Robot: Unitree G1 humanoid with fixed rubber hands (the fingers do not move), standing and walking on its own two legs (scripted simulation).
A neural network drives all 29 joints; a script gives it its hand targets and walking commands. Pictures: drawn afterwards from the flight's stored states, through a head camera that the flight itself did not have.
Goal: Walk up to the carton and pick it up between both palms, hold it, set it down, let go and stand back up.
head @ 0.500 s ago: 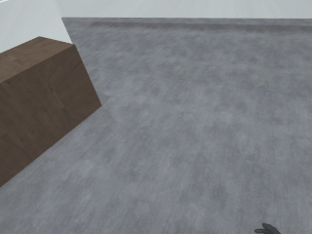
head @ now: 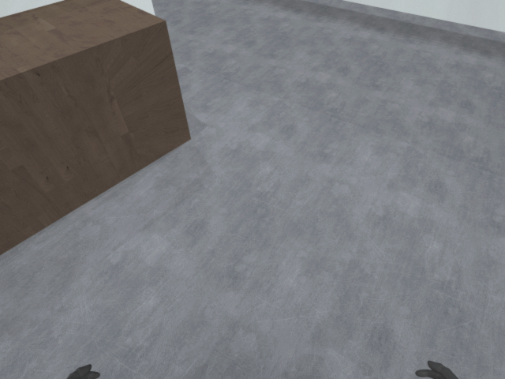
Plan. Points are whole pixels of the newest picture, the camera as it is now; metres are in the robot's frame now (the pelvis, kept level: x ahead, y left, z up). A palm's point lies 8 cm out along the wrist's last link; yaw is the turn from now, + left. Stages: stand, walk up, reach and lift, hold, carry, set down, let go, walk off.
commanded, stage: walk up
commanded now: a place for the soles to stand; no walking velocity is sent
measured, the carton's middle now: out of the picture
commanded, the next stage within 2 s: none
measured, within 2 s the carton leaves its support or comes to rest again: neither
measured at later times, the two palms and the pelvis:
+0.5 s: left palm out of the picture +0.08 +0.34 +0.00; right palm (376, 285) +0.31 -0.23 -0.10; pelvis +0.13 +0.02 +0.02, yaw +10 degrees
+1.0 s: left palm out of the picture +0.24 +0.49 -0.07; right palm (293, 225) +0.44 -0.09 -0.09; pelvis +0.25 +0.17 -0.01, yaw +21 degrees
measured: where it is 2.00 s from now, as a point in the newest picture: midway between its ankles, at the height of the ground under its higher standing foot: (146, 317)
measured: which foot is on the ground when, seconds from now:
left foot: down 0.00-0.18, up 0.20-0.82, down 0.84-1.00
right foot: up 0.00-0.14, down 0.16-0.84, up 0.86-1.00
